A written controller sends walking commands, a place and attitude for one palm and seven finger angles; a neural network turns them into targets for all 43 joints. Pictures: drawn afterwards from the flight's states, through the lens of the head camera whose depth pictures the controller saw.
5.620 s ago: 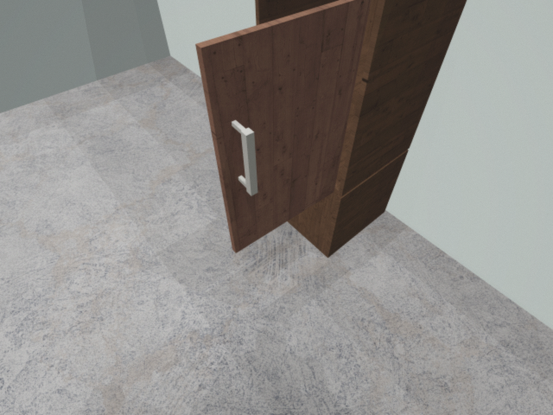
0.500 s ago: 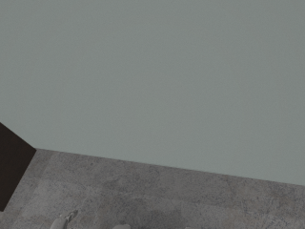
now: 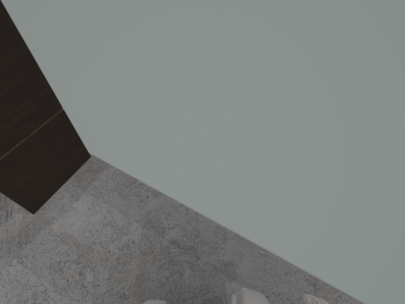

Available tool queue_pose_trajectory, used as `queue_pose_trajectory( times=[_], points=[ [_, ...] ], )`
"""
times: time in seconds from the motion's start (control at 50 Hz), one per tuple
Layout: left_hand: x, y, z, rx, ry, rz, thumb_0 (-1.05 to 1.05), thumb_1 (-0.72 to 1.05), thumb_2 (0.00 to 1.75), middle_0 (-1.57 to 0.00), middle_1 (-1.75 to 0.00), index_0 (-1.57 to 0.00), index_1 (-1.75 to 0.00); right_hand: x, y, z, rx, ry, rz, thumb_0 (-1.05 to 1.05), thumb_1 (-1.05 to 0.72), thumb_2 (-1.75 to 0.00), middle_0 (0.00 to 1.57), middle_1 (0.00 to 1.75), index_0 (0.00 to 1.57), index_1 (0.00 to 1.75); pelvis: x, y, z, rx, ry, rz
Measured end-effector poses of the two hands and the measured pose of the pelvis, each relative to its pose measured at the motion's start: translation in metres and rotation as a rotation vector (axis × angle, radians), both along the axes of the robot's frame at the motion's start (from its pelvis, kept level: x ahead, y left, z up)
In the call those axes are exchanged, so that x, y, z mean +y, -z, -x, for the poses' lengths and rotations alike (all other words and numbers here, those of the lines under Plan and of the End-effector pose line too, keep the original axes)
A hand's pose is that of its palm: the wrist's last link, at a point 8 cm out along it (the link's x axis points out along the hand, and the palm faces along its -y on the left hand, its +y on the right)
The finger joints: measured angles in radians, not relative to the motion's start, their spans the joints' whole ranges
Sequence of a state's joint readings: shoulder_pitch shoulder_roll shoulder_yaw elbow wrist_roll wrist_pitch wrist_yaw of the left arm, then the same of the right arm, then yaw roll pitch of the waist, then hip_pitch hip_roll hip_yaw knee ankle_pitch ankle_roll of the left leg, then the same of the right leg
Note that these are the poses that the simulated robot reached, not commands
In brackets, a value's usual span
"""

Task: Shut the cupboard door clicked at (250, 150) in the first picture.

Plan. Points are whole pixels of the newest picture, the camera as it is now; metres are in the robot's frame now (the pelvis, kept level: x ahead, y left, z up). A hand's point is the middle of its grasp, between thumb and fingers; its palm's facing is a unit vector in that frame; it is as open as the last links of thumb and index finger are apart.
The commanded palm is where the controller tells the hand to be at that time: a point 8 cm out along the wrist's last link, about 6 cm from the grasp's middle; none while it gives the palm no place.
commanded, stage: turn to face it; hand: left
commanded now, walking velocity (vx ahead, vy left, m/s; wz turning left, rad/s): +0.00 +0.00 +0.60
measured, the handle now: out of the picture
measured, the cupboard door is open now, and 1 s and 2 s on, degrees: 87 87 87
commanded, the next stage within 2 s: take the last steps up to it in 1.66 s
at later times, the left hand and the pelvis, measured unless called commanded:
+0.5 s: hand out of the picture +0.02 +0.16 -0.17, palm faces +0.32 -0.92 -0.21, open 7.4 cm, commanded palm none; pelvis +0.01 -0.04 +0.00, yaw +19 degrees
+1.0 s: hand out of the picture +0.01 +0.16 -0.15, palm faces +0.56 -0.77 -0.29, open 7.4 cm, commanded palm none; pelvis +0.04 -0.07 +0.00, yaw +36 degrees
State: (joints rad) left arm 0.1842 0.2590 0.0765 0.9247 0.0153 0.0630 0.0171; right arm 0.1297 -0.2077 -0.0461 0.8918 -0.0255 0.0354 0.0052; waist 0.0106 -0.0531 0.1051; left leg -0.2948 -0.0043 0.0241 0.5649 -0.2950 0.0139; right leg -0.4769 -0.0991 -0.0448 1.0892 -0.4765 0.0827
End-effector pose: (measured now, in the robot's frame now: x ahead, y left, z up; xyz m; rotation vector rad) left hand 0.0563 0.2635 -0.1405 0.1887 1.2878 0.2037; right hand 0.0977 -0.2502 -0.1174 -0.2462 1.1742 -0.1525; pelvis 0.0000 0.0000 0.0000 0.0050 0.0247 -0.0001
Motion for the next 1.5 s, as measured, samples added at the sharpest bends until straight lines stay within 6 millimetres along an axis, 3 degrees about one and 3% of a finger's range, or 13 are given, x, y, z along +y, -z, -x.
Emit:
queue_pose_trajectory(
  times=[0.18, 0.32, 0.46, 0.56, 0.64, 0.82, 0.92, 1.0, 1.08, 1.16, 1.26, 1.32, 1.5],
  points=[
    [-0.022, -0.023, -0.023, -0.142, -0.036, -0.059, 0.01, 0.91, 0.9, -0.2, -0.3, -0.2, -0.3, -0.031, 0.019, 0.002, 0.077, -0.039, -0.039, 0.0, -0.9, -0.9, 0.21, 0.3, 0.21, 0.3, -0.035, 0.003, -0.006, 0.003, -0.103, -0.001],
    [-0.053, -0.029, 0.003, -0.131, -0.105, -0.055, 0.01, 0.91, 0.9, -0.2, -0.3, -0.2, -0.3, -0.049, 0.019, -0.023, 0.099, -0.097, -0.045, 0.01, -0.91, -0.9, 0.2, 0.3, 0.2, 0.3, -0.05, -0.003, -0.009, -0.011, -0.2, -0.019],
    [-0.067, -0.014, 0.043, -0.088, -0.232, 0.018, 0.01, 0.9, 0.9, -0.2, -0.3, -0.2, -0.3, -0.025, 0.005, -0.063, 0.083, -0.233, -0.029, 0.01, -0.91, -0.9, 0.2, 0.3, 0.2, 0.3, -0.049, -0.006, -0.013, -0.004, -0.301, -0.026],
    [-0.053, 0.013, 0.084, -0.03, -0.345, 0.049, 0.01, 0.9, 0.9, -0.2, -0.3, -0.2, -0.3, 0.008, 0.006, -0.096, 0.01, -0.348, -0.001, 0.01, -0.91, -0.9, 0.2, 0.3, 0.2, 0.3, -0.034, 0.009, -0.011, 0.002, -0.374, -0.002],
    [-0.04, 0.011, 0.1, 0.014, -0.405, 0.03, 0.01, 0.9, 0.9, -0.2, -0.3, -0.2, -0.3, 0.022, -0.002, -0.103, -0.002, -0.402, 0.016, 0.0, -0.91, -0.9, 0.2, 0.3, 0.2, 0.3, -0.034, 0.003, -0.011, 0.004, -0.416, 0.01],
    [-0.033, -0.017, 0.083, -0.083, -0.469, -0.035, 0.01, 0.91, 0.9, -0.2, -0.3, -0.2, -0.29, 0.018, 0.0, -0.106, 0.076, -0.465, 0.008, 0.0, -0.9, -0.9, 0.2, 0.3, 0.21, 0.3, -0.046, -0.008, -0.023, 0.0, -0.51, 0.028],
    [-0.047, -0.021, 0.07, -0.147, -0.495, -0.092, 0.01, 0.91, 0.9, -0.2, -0.3, -0.2, -0.3, 0.002, 0.02, -0.123, 0.107, -0.489, -0.015, 0.0, -0.9, -0.9, 0.21, 0.3, 0.21, 0.3, -0.064, 0.004, -0.038, 0.011, -0.573, 0.003],
    [-0.069, -0.026, 0.079, -0.136, -0.538, -0.091, 0.01, 0.91, 0.9, -0.2, -0.3, -0.2, -0.3, 0.001, 0.024, -0.144, 0.119, -0.529, -0.011, 0.01, -0.91, -0.9, 0.2, 0.3, 0.2, 0.3, -0.069, 0.001, -0.041, -0.003, -0.633, -0.003],
    [-0.091, -0.023, 0.094, -0.1, -0.6, -0.049, 0.01, 0.9, 0.9, -0.2, -0.3, -0.2, -0.3, 0.015, 0.014, -0.163, 0.112, -0.585, -0.012, 0.01, -0.91, -0.9, 0.2, 0.3, 0.2, 0.3, -0.068, -0.005, -0.046, -0.001, -0.69, -0.018],
    [-0.106, -0.013, 0.117, -0.076, -0.677, -0.002, 0.01, 0.9, 0.9, -0.2, -0.3, -0.2, -0.3, 0.045, 0.007, -0.181, 0.092, -0.675, -0.005, 0.01, -0.91, -0.9, 0.2, 0.3, 0.2, 0.3, -0.063, -0.005, -0.046, 0.003, -0.747, -0.022],
    [-0.112, 0.013, 0.161, -0.026, -0.789, 0.047, 0.01, 0.9, 0.9, -0.2, -0.3, -0.2, -0.3, 0.095, 0.006, -0.201, 0.005, -0.797, 0.005, 0.01, -0.91, -0.9, 0.2, 0.3, 0.2, 0.3, -0.048, 0.01, -0.04, 0.0, -0.812, -0.003],
    [-0.11, 0.016, 0.18, 0.029, -0.834, 0.05, 0.01, 0.9, 0.9, -0.2, -0.3, -0.2, -0.3, 0.114, 0.0, -0.203, -0.03, -0.842, 0.008, 0.0, -0.91, -0.9, 0.2, 0.3, 0.2, 0.3, -0.044, 0.008, -0.038, -0.004, -0.832, 0.003],
    [-0.093, -0.01, 0.177, -0.029, -0.891, -0.008, 0.01, 0.91, 0.9, -0.2, -0.3, -0.2, -0.29, 0.121, -0.005, -0.19, 0.033, -0.896, 0.006, 0.0, -0.91, -0.9, 0.2, 0.3, 0.2, 0.3, -0.044, -0.009, -0.045, -0.014, -0.897, 0.022]
  ],
)
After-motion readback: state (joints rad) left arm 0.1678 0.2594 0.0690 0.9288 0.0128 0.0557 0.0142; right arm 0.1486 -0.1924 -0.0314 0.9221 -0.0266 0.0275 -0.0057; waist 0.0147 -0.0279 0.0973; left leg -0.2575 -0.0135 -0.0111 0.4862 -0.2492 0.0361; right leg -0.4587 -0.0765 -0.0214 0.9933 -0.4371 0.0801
